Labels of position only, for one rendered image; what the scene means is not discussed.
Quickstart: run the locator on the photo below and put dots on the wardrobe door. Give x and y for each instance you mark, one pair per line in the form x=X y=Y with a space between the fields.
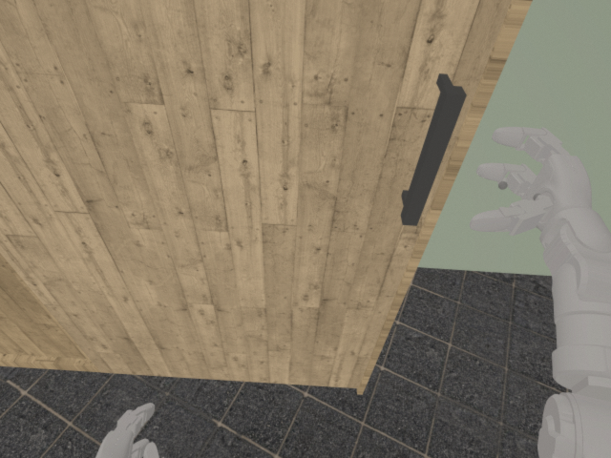
x=211 y=189
x=27 y=327

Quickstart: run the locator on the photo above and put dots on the left robot hand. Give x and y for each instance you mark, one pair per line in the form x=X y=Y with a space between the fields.
x=120 y=442

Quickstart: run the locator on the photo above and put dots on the robot right upper arm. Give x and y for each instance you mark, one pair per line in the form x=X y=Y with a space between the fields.
x=575 y=426

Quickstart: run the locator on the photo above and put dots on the right robot hand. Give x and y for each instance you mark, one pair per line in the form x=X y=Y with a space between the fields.
x=562 y=183

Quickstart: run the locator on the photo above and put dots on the handle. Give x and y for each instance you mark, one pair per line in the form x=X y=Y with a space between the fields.
x=446 y=113

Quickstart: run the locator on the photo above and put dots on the robot right forearm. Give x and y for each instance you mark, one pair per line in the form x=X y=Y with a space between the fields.
x=577 y=251

